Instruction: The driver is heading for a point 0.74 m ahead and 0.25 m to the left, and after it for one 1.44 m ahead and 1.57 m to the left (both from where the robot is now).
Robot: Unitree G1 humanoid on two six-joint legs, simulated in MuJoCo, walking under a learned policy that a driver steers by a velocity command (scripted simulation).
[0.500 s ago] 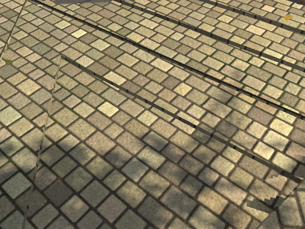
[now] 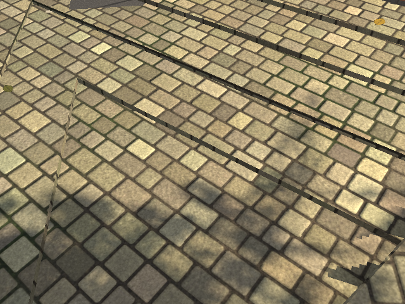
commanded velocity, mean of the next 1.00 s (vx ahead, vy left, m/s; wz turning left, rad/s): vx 0.24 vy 0.00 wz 0.41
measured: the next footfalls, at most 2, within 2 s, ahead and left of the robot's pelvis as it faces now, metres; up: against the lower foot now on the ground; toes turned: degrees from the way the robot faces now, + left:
left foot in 0.80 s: +0.43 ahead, +0.12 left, -0.18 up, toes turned +22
right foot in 1.22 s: +0.56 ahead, -0.07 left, -0.18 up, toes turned +39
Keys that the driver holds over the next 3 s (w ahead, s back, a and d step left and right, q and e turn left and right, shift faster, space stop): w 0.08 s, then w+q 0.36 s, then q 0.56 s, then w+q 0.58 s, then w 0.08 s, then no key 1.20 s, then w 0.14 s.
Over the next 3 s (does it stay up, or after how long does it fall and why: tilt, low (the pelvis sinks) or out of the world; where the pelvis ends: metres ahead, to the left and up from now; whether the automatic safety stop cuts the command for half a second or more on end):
stays up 0.68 0.30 -0.19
